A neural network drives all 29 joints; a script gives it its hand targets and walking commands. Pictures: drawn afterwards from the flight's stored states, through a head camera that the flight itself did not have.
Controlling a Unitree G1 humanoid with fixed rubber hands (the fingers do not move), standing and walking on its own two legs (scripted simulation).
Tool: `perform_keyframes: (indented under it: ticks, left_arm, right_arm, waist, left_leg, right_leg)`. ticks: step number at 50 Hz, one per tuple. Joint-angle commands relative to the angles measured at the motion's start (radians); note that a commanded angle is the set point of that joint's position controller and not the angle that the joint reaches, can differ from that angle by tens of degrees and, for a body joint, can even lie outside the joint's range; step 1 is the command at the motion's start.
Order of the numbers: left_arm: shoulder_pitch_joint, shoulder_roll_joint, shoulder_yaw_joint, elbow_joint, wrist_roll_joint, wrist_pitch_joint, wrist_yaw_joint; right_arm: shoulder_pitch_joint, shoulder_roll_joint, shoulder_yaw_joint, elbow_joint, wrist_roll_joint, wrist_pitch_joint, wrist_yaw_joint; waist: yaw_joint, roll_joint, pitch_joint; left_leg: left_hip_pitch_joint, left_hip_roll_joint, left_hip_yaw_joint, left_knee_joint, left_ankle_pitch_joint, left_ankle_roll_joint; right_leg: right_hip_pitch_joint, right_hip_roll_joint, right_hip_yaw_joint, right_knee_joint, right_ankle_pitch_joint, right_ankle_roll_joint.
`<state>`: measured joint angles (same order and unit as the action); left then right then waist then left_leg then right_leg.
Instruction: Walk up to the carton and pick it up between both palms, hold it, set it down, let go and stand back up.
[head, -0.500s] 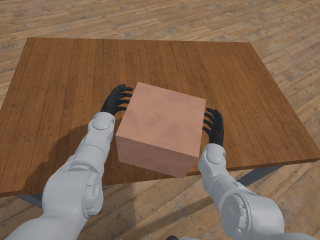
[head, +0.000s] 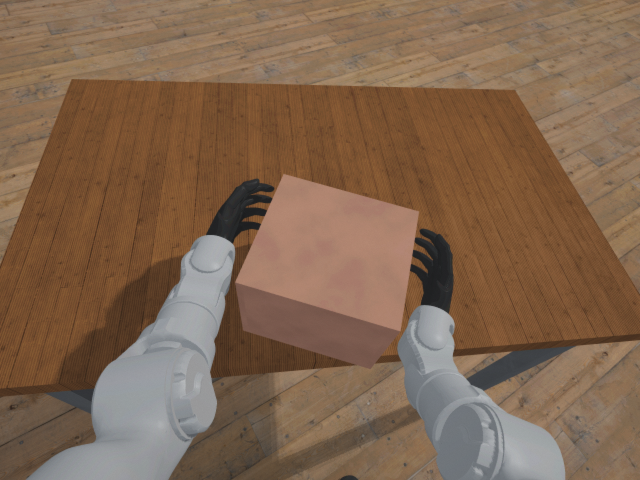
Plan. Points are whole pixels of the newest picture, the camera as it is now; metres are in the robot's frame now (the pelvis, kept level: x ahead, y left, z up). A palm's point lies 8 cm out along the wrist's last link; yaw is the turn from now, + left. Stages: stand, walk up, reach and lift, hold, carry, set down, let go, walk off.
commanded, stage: reach and lift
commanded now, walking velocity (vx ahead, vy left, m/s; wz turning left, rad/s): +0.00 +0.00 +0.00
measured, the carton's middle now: (327, 273) +0.39 -0.04 -0.03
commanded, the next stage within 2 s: none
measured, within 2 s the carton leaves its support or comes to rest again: leaves its support in 1.00 s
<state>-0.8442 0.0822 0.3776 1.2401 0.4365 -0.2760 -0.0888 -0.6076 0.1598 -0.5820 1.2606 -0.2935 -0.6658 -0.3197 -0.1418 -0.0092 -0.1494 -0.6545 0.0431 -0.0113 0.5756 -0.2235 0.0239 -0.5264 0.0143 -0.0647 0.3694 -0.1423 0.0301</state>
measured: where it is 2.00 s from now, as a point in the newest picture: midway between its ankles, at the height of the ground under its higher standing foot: outside the picture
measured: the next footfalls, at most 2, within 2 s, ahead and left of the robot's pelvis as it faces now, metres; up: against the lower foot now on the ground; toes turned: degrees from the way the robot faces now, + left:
none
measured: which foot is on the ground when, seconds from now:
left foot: down 0.00-1.00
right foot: down 0.00-1.00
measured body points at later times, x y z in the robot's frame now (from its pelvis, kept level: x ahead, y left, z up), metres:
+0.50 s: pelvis +0.00 -0.01 +0.00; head +0.08 +0.04 +0.44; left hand +0.44 +0.09 +0.02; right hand +0.34 -0.18 +0.00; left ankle +0.02 +0.09 -0.73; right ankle +0.01 -0.15 -0.73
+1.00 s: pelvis +0.00 -0.02 +0.01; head +0.07 +0.02 +0.45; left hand +0.42 +0.09 +0.02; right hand +0.32 -0.18 +0.00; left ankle +0.02 +0.09 -0.73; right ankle +0.01 -0.15 -0.73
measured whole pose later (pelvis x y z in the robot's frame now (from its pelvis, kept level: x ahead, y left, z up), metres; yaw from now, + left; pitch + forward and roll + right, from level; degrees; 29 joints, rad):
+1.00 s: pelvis +0.00 -0.02 +0.01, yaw +1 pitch +15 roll -3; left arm -0.77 0.04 0.32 1.18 0.37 -0.28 -0.07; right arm -0.49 0.17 -0.54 1.14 -0.32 -0.65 -0.31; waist -0.09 -0.02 -0.13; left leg -0.53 0.04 -0.01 0.40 -0.13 0.00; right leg -0.42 0.01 -0.08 0.23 -0.07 0.01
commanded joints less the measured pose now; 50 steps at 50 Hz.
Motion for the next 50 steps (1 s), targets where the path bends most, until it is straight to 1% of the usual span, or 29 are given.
perform_keyframes:
  ticks: [1, 7, 15, 23, 26, 27, 28, 29, 30, 31, 32, 33, 34, 35, 36, 37, 39, 41, 42, 43, 44, 45, 46, 47, 48, 49, 50]
  left_arm:
    - [-0.283, -0.485, -0.138, 0.017, 0.054, -0.031, -0.072]
    - [-0.265, -0.521, -0.143, 0.02, 0.072, -0.026, -0.088]
    - [-0.258, -0.56, -0.153, 0.023, 0.086, -0.013, -0.103]
    - [-0.26, -0.584, -0.163, 0.027, 0.093, -0.001, -0.106]
    - [-0.267, -0.607, -0.18, 0.018, 0.092, -0.004, -0.104]
    - [-0.272, -0.615, -0.188, 0.01, 0.09, -0.012, -0.101]
    - [-0.228, -0.614, -0.168, -0.004, 0.093, -0.017, -0.095]
    - [-0.223, -0.631, -0.191, -0.016, 0.087, -0.021, -0.091]
    - [-0.204, -0.638, -0.198, -0.025, 0.087, -0.027, -0.086]
    - [-0.2, -0.639, -0.195, -0.021, 0.085, -0.029, -0.079]
    - [-0.194, -0.651, -0.215, -0.031, 0.075, -0.035, -0.072]
    - [-0.195, -0.648, -0.219, -0.028, 0.072, -0.043, -0.067]
    - [-0.198, -0.655, -0.218, -0.036, 0.07, -0.046, -0.062]
    - [-0.213, -0.645, -0.218, -0.027, 0.064, -0.048, -0.064]
    - [-0.238, -0.644, -0.224, -0.031, 0.051, -0.05, -0.068]
    - [-0.247, -0.647, -0.233, -0.051, 0.039, -0.057, -0.068]
    - [-0.268, -0.643, -0.24, -0.044, 0.018, -0.062, -0.076]
    - [-0.284, -0.633, -0.235, -0.054, 0.002, -0.068, -0.084]
    - [-0.307, -0.635, -0.247, -0.065, -0.014, -0.074, -0.083]
    - [-0.323, -0.631, -0.252, -0.052, -0.021, -0.07, -0.083]
    - [-0.348, -0.636, -0.261, -0.079, -0.034, -0.077, -0.075]
    - [-0.338, -0.636, -0.267, -0.067, -0.033, -0.079, -0.069]
    - [-0.338, -0.636, -0.262, -0.074, -0.037, -0.083, -0.062]
    - [-0.464, -0.701, -0.328, -0.168, -0.036, -0.104, -0.061]
    - [-0.428, -0.708, -0.339, -0.134, -0.041, -0.115, -0.053]
    - [-0.422, -0.719, -0.343, -0.134, -0.042, -0.123, -0.05]
    - [-0.408, -0.714, -0.339, -0.119, -0.045, -0.124, -0.052]
  right_arm:
    - [-0.288, 0.437, 0.221, 0.053, -0.126, -0.024, 0.085]
    - [-0.268, 0.474, 0.241, 0.055, -0.138, -0.034, 0.081]
    - [-0.263, 0.514, 0.258, 0.052, -0.151, -0.039, 0.076]
    - [-0.272, 0.534, 0.261, 0.051, -0.156, -0.04, 0.073]
    - [-0.287, 0.548, 0.273, 0.051, -0.154, -0.047, 0.074]
    - [-0.295, 0.552, 0.277, 0.052, -0.154, -0.055, 0.075]
    - [-0.29, 0.545, 0.313, 0.013, -0.133, -0.056, 0.083]
    - [-0.3, 0.535, 0.319, 0.006, -0.121, -0.064, 0.089]
    - [-0.305, 0.529, 0.337, -0.004, -0.107, -0.075, 0.097]
    - [-0.323, 0.513, 0.347, -0.015, -0.095, -0.074, 0.106]
    - [-0.333, 0.503, 0.349, -0.034, -0.091, -0.079, 0.111]
    - [-0.326, 0.505, 0.353, -0.032, -0.094, -0.076, 0.116]
    - [-0.32, 0.499, 0.342, -0.032, -0.097, -0.068, 0.121]
    - [-0.317, 0.503, 0.335, -0.045, -0.114, -0.061, 0.12]
    - [-0.314, 0.504, 0.311, -0.032, -0.13, -0.046, 0.116]
    - [-0.317, 0.502, 0.309, -0.054, -0.137, -0.044, 0.116]
    - [-0.317, 0.508, 0.301, -0.054, -0.159, -0.022, 0.113]
    - [-0.314, 0.531, 0.314, -0.07, -0.166, -0.004, 0.109]
    - [-0.332, 0.537, 0.315, -0.089, -0.166, 0.001, 0.109]
    - [-0.345, 0.536, 0.316, -0.08, -0.165, 0.014, 0.111]
    - [-0.361, 0.553, 0.333, -0.102, -0.157, 0.015, 0.115]
    - [-0.358, 0.556, 0.352, -0.102, -0.153, 0.02, 0.118]
    - [-0.386, 0.553, 0.365, -0.14, -0.142, 0.017, 0.122]
    - [-0.52, 0.561, 0.38, -0.176, -0.143, -0.029, 0.125]
    - [-0.509, 0.582, 0.407, -0.146, -0.138, -0.048, 0.136]
    - [-0.514, 0.573, 0.417, -0.161, -0.127, -0.055, 0.144]
    - [-0.512, 0.573, 0.438, -0.171, -0.116, -0.056, 0.153]
  waist:
    - [-0.023, 0.133, -0.334]
    - [-0.023, 0.131, -0.327]
    - [-0.022, 0.13, -0.32]
    - [-0.021, 0.141, -0.318]
    - [-0.015, 0.156, -0.338]
    - [-0.012, 0.166, -0.353]
    - [0.052, 0.171, -0.356]
    - [0.042, 0.181, -0.386]
    - [0.055, 0.193, -0.404]
    - [0.07, 0.187, -0.385]
    - [0.069, 0.187, -0.404]
    - [0.07, 0.176, -0.401]
    - [0.064, 0.168, -0.39]
    - [0.053, 0.152, -0.373]
    - [0.023, 0.12, -0.336]
    - [0.021, 0.108, -0.346]
    - [0.004, 0.07, -0.322]
    - [0.01, 0.048, -0.33]
    - [0.005, 0.045, -0.357]
    - [0.003, 0.044, -0.337]
    - [0.019, 0.053, -0.365]
    - [0.029, 0.062, -0.371]
    - [0.049, 0.068, -0.388]
    - [-0.006, 0.082, -0.499]
    - [0.035, 0.108, -0.521]
    - [0.033, 0.109, -0.535]
    - [0.051, 0.116, -0.551]
  left_leg:
    - [0.47, -0.022, 0.036, 0.002, 0.345, -0.08]
    - [0.455, -0.024, 0.038, -0.004, 0.347, -0.077]
    - [0.428, -0.022, 0.039, -0.012, 0.322, -0.071]
    - [0.414, -0.018, 0.037, -0.016, 0.306, -0.072]
    - [0.421, -0.015, 0.035, -0.015, 0.327, -0.077]
    - [0.432, -0.013, 0.035, -0.013, 0.349, -0.083]
    - [0.5, -0.022, 0.043, -0.02, 0.427, -0.086]
    - [0.55, -0.018, 0.034, -0.022, 0.506, -0.099]
    - [0.592, -0.018, 0.029, -0.011, 0.587, -0.108]
    - [0.602, -0.015, 0.027, -0.023, 0.596, -0.109]
    - [0.619, -0.013, 0.026, -0.03, 0.605, -0.111]
    - [0.612, -0.016, 0.028, -0.04, 0.586, -0.109]
    - [0.61, -0.015, 0.028, -0.062, 0.539, -0.109]
    - [0.592, -0.02, 0.035, -0.071, 0.503, -0.104]
    - [0.559, -0.022, 0.037, -0.091, 0.429, -0.097]
    - [0.542, -0.024, 0.042, -0.102, 0.397, -0.094]
    - [0.507, -0.029, 0.049, -0.121, 0.324, -0.081]
    - [0.473, -0.037, 0.055, -0.14, 0.269, -0.069]
    - [0.466, -0.038, 0.052, -0.145, 0.249, -0.068]
    - [0.457, -0.039, 0.051, -0.155, 0.205, -0.066]
    - [0.463, -0.038, 0.05, -0.159, 0.215, -0.067]
    - [0.472, -0.037, 0.052, -0.158, 0.229, -0.064]
    - [0.469, -0.035, 0.05, -0.158, 0.245, -0.066]
    - [0.504, -0.015, 0.047, -0.185, 0.264, -0.066]
    - [0.537, -0.021, 0.051, -0.156, 0.327, -0.076]
    - [0.563, -0.017, 0.045, -0.148, 0.362, -0.08]
    - [0.598, -0.017, 0.046, -0.133, 0.407, -0.083]
  right_leg:
    - [-0.006, 0.05, -0.074, -0.039, 0.224, -0.032]
    - [0.012, 0.05, -0.071, -0.05, 0.244, -0.033]
    - [0.012, 0.05, -0.071, -0.06, 0.237, -0.033]
    - [-0.011, 0.052, -0.075, -0.068, 0.214, -0.037]
    - [-0.027, 0.057, -0.079, -0.071, 0.217, -0.043]
    - [-0.035, 0.059, -0.081, -0.072, 0.223, -0.047]
    - [0.053, 0.057, -0.065, -0.077, 0.252, -0.05]
    - [0.064, 0.066, -0.073, -0.089, 0.296, -0.053]
    - [0.074, 0.073, -0.076, -0.095, 0.333, -0.058]
    - [0.068, 0.074, -0.077, -0.107, 0.307, -0.059]
    - [0.07, 0.076, -0.079, -0.116, 0.308, -0.06]
    - [0.077, 0.073, -0.074, -0.126, 0.293, -0.059]
    - [0.085, 0.071, -0.075, -0.136, 0.255, -0.055]
    - [0.101, 0.064, -0.07, -0.143, 0.247, -0.05]
    - [0.113, 0.058, -0.066, -0.147, 0.226, -0.039]
    - [0.129, 0.055, -0.069, -0.143, 0.231, -0.035]
    - [0.171, 0.043, -0.058, -0.144, 0.218, -0.024]
    - [0.209, 0.028, -0.051, -0.137, 0.224, -0.013]
    - [0.217, 0.024, -0.05, -0.134, 0.217, -0.01]
    - [0.218, 0.019, -0.048, -0.137, 0.18, -0.01]
    - [0.217, 0.016, -0.05, -0.134, 0.182, -0.011]
    - [0.22, 0.015, -0.047, -0.136, 0.192, -0.016]
    - [0.224, 0.015, -0.047, -0.134, 0.195, -0.018]
    - [0.195, 0.034, -0.079, -0.13, 0.204, -0.033]
    - [0.199, 0.036, -0.073, -0.13, 0.234, -0.047]
    - [0.202, 0.04, -0.074, -0.13, 0.251, -0.049]
    - [0.214, 0.04, -0.071, -0.127, 0.281, -0.052]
